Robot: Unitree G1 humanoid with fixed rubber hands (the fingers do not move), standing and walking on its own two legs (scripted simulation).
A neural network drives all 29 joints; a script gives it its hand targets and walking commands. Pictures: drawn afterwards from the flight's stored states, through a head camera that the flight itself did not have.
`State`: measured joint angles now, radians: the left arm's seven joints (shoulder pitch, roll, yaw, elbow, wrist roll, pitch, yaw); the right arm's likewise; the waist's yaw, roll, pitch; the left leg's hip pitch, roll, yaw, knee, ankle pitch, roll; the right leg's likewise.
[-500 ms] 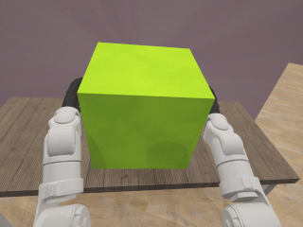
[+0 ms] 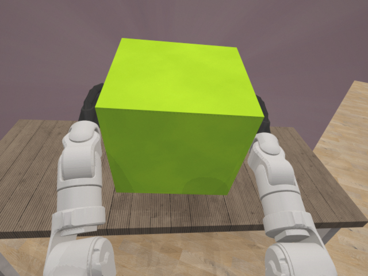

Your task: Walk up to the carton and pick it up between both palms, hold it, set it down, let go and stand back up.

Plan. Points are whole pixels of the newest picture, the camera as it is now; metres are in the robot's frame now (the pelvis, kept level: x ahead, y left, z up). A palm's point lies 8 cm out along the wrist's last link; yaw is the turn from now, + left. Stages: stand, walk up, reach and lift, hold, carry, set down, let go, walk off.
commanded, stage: set down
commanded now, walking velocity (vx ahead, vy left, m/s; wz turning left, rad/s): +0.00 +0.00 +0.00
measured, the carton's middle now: (176, 119) +0.41 +0.02 +0.20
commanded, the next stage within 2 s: none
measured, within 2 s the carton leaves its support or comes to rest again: neither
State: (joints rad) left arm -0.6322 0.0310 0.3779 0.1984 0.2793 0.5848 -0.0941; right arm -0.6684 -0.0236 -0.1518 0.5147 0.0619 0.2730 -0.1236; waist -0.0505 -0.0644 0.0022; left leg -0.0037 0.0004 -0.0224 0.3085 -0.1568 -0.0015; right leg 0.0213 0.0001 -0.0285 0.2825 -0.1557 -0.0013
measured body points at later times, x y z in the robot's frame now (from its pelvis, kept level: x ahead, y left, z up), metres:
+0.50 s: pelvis +0.04 +0.01 +0.00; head +0.01 +0.05 +0.45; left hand +0.41 +0.18 +0.15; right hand +0.39 -0.17 +0.15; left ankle +0.02 +0.12 -0.75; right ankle +0.01 -0.12 -0.75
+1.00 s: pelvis +0.02 +0.02 +0.00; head +0.01 +0.07 +0.45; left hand +0.43 +0.19 +0.12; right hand +0.40 -0.15 +0.13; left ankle +0.02 +0.12 -0.75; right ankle +0.01 -0.12 -0.75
